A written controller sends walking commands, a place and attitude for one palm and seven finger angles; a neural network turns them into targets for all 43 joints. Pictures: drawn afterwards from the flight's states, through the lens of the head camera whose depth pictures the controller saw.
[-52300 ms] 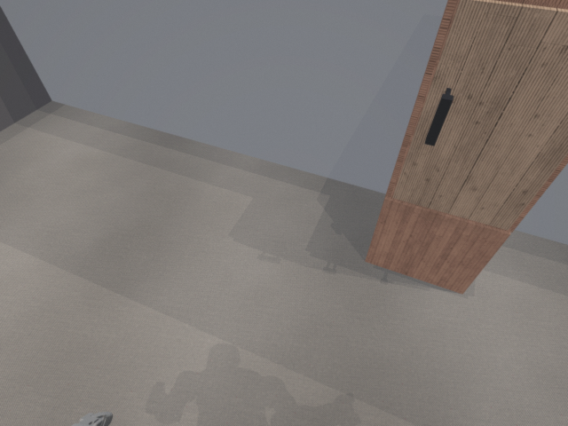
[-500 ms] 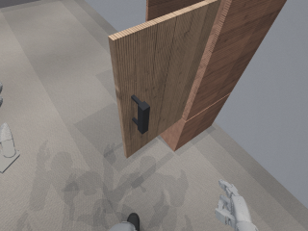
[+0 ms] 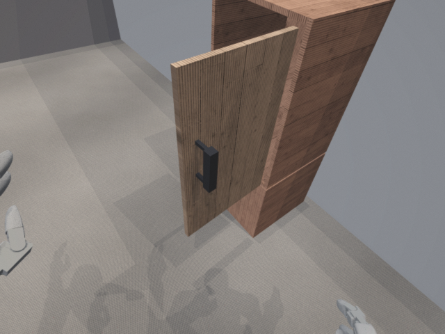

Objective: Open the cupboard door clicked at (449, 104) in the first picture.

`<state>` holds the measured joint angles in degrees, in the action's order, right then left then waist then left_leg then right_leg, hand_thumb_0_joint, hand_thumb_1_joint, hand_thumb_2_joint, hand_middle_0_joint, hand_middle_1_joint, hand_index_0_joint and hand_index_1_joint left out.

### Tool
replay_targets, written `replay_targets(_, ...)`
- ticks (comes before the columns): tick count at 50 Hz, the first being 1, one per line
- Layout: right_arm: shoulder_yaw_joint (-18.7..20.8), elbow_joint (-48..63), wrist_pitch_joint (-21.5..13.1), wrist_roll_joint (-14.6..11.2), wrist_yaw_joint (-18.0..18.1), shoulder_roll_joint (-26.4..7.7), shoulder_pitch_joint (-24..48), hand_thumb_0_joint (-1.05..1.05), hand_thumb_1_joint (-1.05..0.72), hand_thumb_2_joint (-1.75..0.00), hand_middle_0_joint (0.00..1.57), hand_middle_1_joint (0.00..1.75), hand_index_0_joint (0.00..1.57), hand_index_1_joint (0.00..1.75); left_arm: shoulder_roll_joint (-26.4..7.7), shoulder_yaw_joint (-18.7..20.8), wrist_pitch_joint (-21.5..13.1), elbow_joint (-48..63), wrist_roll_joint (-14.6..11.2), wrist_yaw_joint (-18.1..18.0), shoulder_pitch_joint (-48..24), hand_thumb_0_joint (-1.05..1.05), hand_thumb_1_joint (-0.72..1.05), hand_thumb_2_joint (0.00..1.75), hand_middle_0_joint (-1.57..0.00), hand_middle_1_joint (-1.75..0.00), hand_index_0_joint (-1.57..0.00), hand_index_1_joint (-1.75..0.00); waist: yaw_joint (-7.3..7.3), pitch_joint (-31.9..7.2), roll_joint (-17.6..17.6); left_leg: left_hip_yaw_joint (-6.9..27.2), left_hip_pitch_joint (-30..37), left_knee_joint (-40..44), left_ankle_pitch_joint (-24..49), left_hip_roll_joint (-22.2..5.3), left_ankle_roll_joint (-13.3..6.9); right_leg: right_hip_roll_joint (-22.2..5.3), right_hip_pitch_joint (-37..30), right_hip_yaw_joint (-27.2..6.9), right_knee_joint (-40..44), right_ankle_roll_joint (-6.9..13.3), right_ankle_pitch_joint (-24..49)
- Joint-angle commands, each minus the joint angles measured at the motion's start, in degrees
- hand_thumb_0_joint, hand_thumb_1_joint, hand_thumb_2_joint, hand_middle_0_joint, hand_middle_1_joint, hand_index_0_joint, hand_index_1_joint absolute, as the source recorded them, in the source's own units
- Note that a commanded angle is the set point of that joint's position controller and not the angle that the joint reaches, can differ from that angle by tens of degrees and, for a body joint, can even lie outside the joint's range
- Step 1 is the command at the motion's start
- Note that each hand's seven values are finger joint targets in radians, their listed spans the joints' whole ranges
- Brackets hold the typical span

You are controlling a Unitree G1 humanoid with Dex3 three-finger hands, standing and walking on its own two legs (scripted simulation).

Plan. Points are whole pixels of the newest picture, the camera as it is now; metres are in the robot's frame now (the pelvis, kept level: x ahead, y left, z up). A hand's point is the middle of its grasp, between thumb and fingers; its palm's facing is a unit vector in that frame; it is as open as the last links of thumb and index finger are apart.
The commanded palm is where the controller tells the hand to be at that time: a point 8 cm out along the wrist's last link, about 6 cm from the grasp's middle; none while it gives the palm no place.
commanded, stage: stop stepping back and stand still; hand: left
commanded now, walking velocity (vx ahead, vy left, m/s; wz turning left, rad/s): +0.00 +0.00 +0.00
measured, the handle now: (204, 165) +0.50 +0.08 +0.00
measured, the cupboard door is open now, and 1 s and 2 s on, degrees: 94 94 94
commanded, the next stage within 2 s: let the arm hang, fingers relaxed in 0.30 s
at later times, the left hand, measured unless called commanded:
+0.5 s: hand (54, 280) +0.19 +0.28 +0.04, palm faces +0.27 -0.83 -0.48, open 7.4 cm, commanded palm none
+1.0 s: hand out of the picture -0.09 +0.15 -0.17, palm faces +0.09 -0.98 -0.17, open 7.4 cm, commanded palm none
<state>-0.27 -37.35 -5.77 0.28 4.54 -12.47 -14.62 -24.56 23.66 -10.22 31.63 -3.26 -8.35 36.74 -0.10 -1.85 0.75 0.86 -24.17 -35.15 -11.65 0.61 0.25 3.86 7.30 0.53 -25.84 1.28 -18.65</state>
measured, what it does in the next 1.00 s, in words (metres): steps on the spot: left foot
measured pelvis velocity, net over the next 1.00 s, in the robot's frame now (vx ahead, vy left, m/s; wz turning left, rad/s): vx -0.02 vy -0.01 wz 0.04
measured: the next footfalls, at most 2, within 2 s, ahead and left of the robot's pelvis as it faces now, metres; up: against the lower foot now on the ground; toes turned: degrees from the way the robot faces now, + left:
left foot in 0.02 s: +0.08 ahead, +0.09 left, +0.00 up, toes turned -2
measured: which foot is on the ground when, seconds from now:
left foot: up 0.00-0.00, down 0.02-1.00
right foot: down 0.00-1.00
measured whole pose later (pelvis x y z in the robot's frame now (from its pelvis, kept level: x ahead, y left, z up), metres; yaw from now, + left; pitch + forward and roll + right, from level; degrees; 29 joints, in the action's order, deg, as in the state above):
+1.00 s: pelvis -0.02 -0.01 +0.01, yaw +2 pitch -1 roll -1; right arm -0.5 -64.9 1.6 0.5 2.3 -6.8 -16.1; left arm -7.4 0.3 1.0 -67.0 -0.1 -1.9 20.9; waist -0.2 4.1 0.6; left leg 3.3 -16.6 -24.8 -6.9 2.1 -1.3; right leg 3.6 6.5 2.3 -23.1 3.2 -15.6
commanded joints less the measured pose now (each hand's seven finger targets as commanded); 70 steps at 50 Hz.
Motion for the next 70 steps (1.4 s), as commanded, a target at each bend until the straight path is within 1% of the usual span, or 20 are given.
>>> replay_targets(1, 2.2, 7.7, -5.0, -0.2, 2.1, -7.7, 7.7, 0.0, -0.9, -0.9, 0.2, 0.3, 0.2, 0.3, -9.8, 5.7, -3.0, 5.7, 1.2, -1.2, -14.0, 0.0, 0.9, 0.9, -0.2, -0.3, -0.2, -0.3, 0.94, 4.8, 3.7, 4.7, 14.8, 11.2, 5.9, -4.7, -1.4, -6.2, 14.4, -4.1, 6.1, 0.3, 4.2)
replay_targets(4, 1.2, 8.0, -6.5, 0.3, 2.1, -6.5, 7.5, 0.0, -0.9, -0.9, 0.2, 0.3, 0.2, 0.3, -9.7, 5.3, -4.4, 8.0, 1.6, -1.1, -14.9, 0.0, 0.9, 0.9, -0.2, -0.3, -0.2, -0.3, 0.15, -0.7, 13.3, 17.5, 12.9, 24.6, -5.5, -11.1, -2.3, -1.4, 7.2, -0.7, -5.2, -1.6, -1.9)
replay_targets(6, 1.2, 8.4, -7.6, 0.9, 1.7, -5.6, 7.3, 0.0, -0.9, -0.9, 0.2, 0.3, 0.2, 0.3, -9.7, 5.5, -4.9, 10.7, 2.0, -1.3, -14.7, 0.0, 0.9, 0.9, -0.2, -0.3, -0.2, -0.3, -0.42, -2.0, 11.0, 20.3, 10.8, 30.5, -17.5, -13.0, -3.1, -1.8, 5.5, -2.4, -11.2, -1.2, -5.8)
replay_targets(8, 1.2, 9.3, -7.5, 0.8, 0.8, -5.4, 7.2, 0.0, -0.9, -0.9, 0.2, 0.3, 0.2, 0.3, -8.9, 5.9, -4.0, 10.0, 2.0, -1.5, -8.8, 0.0, 0.9, 0.9, -0.2, -0.3, -0.2, -0.3, -1.0, -3.4, 9.0, 15.7, 9.3, 30.2, -17.9, -11.9, -3.9, -2.1, 2.1, -1.2, -7.1, -0.6, -5.9)
replay_targets(11, 1.3, 10.3, -6.2, 0.8, 0.3, -5.5, 7.6, 0.0, -0.9, -0.9, 0.2, 0.3, 0.2, 0.3, -8.1, 6.2, -3.0, 8.6, 1.4, -1.3, -1.9, 0.0, 0.9, 0.9, -0.2, -0.3, -0.2, -0.3, -0.22, -4.0, 7.4, 6.9, 6.4, 24.4, -13.2, -6.1, 0.2, -2.3, -3.4, 0.5, 5.6, 0.3, -0.5)
replay_targets(15, 2.5, 8.9, -4.2, 0.5, 0.3, -6.0, 7.4, 0.0, -0.9, -0.9, 0.2, 0.3, 0.2, 0.3, -9.4, 8.2, -2.8, 5.5, -0.1, -1.1, -2.6, 0.0, 0.9, 0.9, -0.2, -0.3, -0.2, -0.3, 0.46, -2.0, -6.2, 2.1, 15.7, 4.1, -2.7, -1.7, 0.5, -11.1, 14.4, -9.1, 16.7, 4.4, -8.5)
replay_targets(17, 2.1, 8.1, -3.7, 0.2, 0.5, -5.6, 7.0, 0.0, -0.9, -0.9, 0.2, 0.3, 0.2, 0.3, -8.2, 6.9, -2.5, 3.6, 0.0, -1.1, -4.5, 0.0, 0.9, 0.9, -0.2, -0.3, -0.2, -0.3, 1.24, -0.6, -4.3, 2.1, 14.9, 2.0, 1.6, -2.3, -0.3, -12.0, 14.6, -9.0, 13.5, 4.4, 2.2)
replay_targets(19, 2.1, 8.1, -3.9, -0.2, 0.9, -6.2, 7.4, 0.0, -0.9, -0.9, 0.2, 0.3, 0.2, 0.3, -8.1, 5.7, -2.7, 3.0, 0.2, -0.9, -7.9, 0.0, 0.9, 0.9, -0.2, -0.3, -0.2, -0.3, 1.18, -1.4, -1.7, 2.8, 16.6, 7.3, 5.8, -3.5, -0.8, -9.1, 11.6, -6.0, 9.7, 1.8, 8.4)
replay_targets(20, 5.1, -5.8, -7.8, -0.1, -4.2, -14.3, 8.6, 0.0, -0.9, -0.9, 0.2, 0.3, 0.2, 0.3, 2.9, -18.6, 3.2, -38.3, 4.1, 6.3, -13.4, 0.0, 0.9, 0.9, -0.2, -0.3, -0.2, -0.3, 3.67, -0.8, 3.1, 8.3, 13.2, 1.0, 23.1, -7.8, -1.8, -9.2, 17.0, 1.0, -3.2, 1.2, 10.2)
replay_targets(22, 4.7, -5.2, -0.3, -0.4, -3.8, -15.0, 5.3, 0.0, -0.9, -0.9, 0.2, 0.3, 0.2, 0.3, 2.4, -15.8, 10.0, -41.8, 5.2, 7.7, -12.8, 0.0, 0.9, 0.9, -0.2, -0.3, -0.2, -0.3, 0.91, -2.2, 2.1, 16.0, 6.9, 8.3, 23.2, -12.0, -7.2, -5.2, 11.2, -0.9, -10.4, 0.5, -1.2)
replay_targets(24, 3.5, -4.6, 1.4, 0.9, -3.5, -14.9, 6.8, 0.0, -0.9, -0.9, 0.2, 0.3, 0.2, 0.3, 1.3, -16.2, 10.5, -47.9, 5.1, 7.9, -14.6, 0.0, 0.9, 0.9, -0.2, -0.3, -0.2, -0.3, 0.01, -0.9, -2.2, 22.3, 1.9, 15.9, 6.2, -13.5, -10.5, -4.2, 9.2, -3.4, -16.7, 0.8, -10.1)
replay_targets(27, 3.2, -6.2, 3.2, 1.5, -3.9, -14.2, 9.7, 0.0, -0.9, -0.9, 0.2, 0.3, 0.2, 0.3, -0.8, -17.1, 10.3, -60.6, 5.2, 8.0, -16.3, 0.0, 0.9, 0.9, -0.2, -0.3, -0.2, -0.3, -2.29, -0.1, -4.1, 18.0, -3.4, 17.7, -7.8, -9.5, -8.0, -6.3, 1.1, -5.7, -5.6, 1.9, -5.0)
replay_targets(30, 3.0, -10.1, 5.5, 0.9, -4.0, -11.0, 8.4, 0.0, -0.9, -0.9, 0.2, 0.3, 0.2, 0.3, -2.5, -19.1, 10.0, -70.8, 5.2, 7.7, -23.0, 0.0, 0.9, 0.9, -0.2, -0.3, -0.2, -0.3, 0.43, 4.5, -11.7, 4.9, 6.2, 0.6, -4.5, 0.9, -2.0, -16.9, 14.0, -18.0, 15.3, 7.8, -14.8)
replay_targets(31, 2.7, -12.2, 5.8, 1.0, -3.9, -9.8, 7.0, 0.0, -0.9, -0.9, 0.2, 0.3, 0.2, 0.3, -0.9, -20.1, 10.0, -73.0, 4.7, 7.4, -26.6, 0.0, 0.9, 0.9, -0.2, -0.3, -0.2, -0.3, 1.6, 5.9, -6.6, 3.7, 8.2, -2.4, -3.7, 0.4, -1.7, -18.0, 15.9, -18.2, 15.2, 9.2, -8.5)
replay_targets(34, 1.5, -16.9, 5.3, 0.9, -3.4, -7.0, 2.3, 0.0, -0.9, -0.9, 0.2, 0.3, 0.2, 0.3, 2.0, -21.6, 9.1, -80.9, 3.9, 7.1, -25.8, 0.0, 0.9, 0.9, -0.2, -0.3, -0.2, -0.3, 2.56, 1.5, 3.9, 6.1, 14.5, 7.2, 10.7, -3.4, -2.1, -12.0, 9.6, -9.4, 5.3, 6.0, 11.7)
replay_targets(36, 0.9, -19.0, 5.1, 0.7, -2.6, -6.3, 2.3, 0.0, -0.9, -0.9, 0.2, 0.3, 0.2, 0.3, 5.1, -22.1, 9.5, -86.3, 3.6, 6.8, -21.1, 0.0, 0.9, 0.9, -0.2, -0.3, -0.2, -0.3, 0.52, 1.8, 5.2, 9.2, 11.9, 10.9, 12.3, -5.6, -3.2, -9.0, 4.3, -7.2, 5.7, 2.9, 11.0)
replay_targets(38, 0.5, -21.1, 5.2, 0.5, -2.3, -5.0, 1.9, 0.0, -0.9, -0.9, 0.2, 0.3, 0.2, 0.3, 6.2, -22.1, 10.0, -90.9, 3.3, 6.8, -17.9, 0.0, 0.9, 0.9, -0.2, -0.3, -0.2, -0.3, -0.13, 1.3, 10.5, 10.0, 11.2, 13.2, 10.0, -5.6, -3.5, -8.7, 1.5, -6.2, 5.9, 2.8, 8.3)
replay_targets(41, 0.6, -22.9, 5.4, 0.4, -1.8, -4.3, -0.3, 0.0, -0.9, -0.9, 0.2, 0.3, 0.2, 0.3, 8.7, -22.4, 9.9, -94.2, 3.4, 6.6, -15.7, 0.0, 0.9, 0.9, -0.2, -0.3, -0.2, -0.3, 0.17, 0.4, 3.9, 9.5, 12.7, 13.3, 8.6, -5.6, -3.5, -8.5, 0.6, -5.4, 7.6, 2.7, 8.0)
replay_targets(53, 1.3, -26.3, 6.4, 0.7, -1.7, -0.2, -4.9, 0.0, -0.9, -0.9, 0.2, 0.3, 0.2, 0.3, 12.4, -22.6, 10.0, -96.5, 3.4, 5.8, -12.5, 0.0, 0.9, 0.9, -0.2, -0.3, -0.2, -0.3, 0.54, 7.5, -2.8, 8.7, 10.6, 14.9, 0.2, -4.7, -3.4, -8.1, 6.2, -5.0, 8.9, 2.8, 0.0)
replay_targets(70, 0.9, -26.7, 5.6, 0.8, -1.9, 0.3, -4.7, 0.0, -0.9, -0.9, 0.2, 0.3, 0.2, 0.3, 11.7, -22.1, 9.4, -95.3, 3.4, 5.6, -14.7, 0.0, 0.9, 0.9, -0.2, -0.3, -0.2, -0.3, 0.19, 6.6, -0.4, 7.5, 11.7, 13.8, 7.4, -4.5, -3.2, -8.7, 4.0, -5.3, 8.4, 2.3, 5.3)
